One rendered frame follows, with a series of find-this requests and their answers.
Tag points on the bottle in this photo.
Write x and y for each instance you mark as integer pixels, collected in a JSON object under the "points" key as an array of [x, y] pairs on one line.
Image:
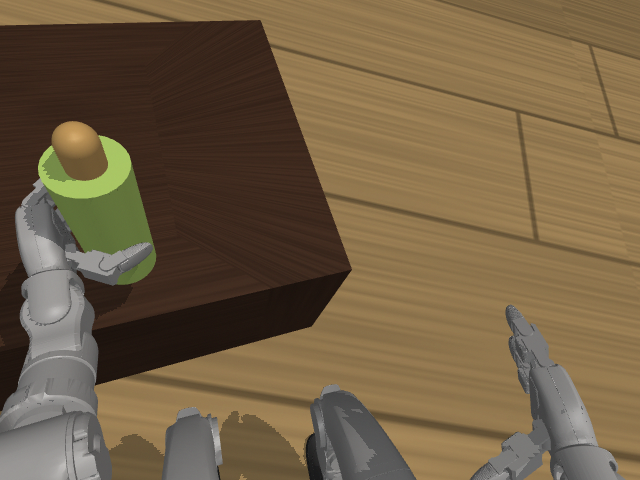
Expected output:
{"points": [[92, 182]]}

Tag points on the right robot arm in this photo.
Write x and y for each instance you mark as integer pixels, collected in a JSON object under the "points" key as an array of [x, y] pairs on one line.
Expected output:
{"points": [[583, 462]]}

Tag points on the right robot foot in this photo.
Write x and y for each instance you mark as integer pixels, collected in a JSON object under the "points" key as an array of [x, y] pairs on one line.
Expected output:
{"points": [[312, 459]]}

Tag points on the left robot hand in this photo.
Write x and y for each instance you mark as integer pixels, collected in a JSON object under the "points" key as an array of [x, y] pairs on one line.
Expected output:
{"points": [[45, 243]]}

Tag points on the left robot arm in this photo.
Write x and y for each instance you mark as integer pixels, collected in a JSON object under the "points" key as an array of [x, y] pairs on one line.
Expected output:
{"points": [[49, 428]]}

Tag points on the right robot hand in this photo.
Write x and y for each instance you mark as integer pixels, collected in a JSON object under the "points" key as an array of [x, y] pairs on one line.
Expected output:
{"points": [[559, 416]]}

